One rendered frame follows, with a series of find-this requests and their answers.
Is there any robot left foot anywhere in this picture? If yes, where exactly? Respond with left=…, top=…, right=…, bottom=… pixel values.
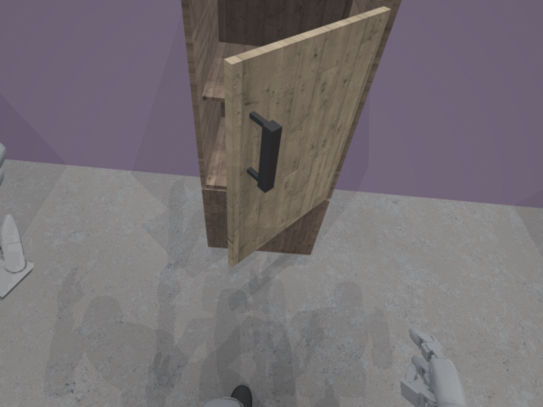
left=231, top=385, right=252, bottom=407

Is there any cupboard door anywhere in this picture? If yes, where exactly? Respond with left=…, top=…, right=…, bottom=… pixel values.
left=224, top=6, right=391, bottom=267

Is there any handle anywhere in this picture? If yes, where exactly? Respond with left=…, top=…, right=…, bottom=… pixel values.
left=247, top=111, right=283, bottom=193

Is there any left robot hand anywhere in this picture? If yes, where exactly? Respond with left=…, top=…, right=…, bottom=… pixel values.
left=0, top=143, right=34, bottom=301

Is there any right robot hand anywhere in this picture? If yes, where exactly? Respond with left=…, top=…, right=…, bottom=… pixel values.
left=400, top=327, right=467, bottom=407

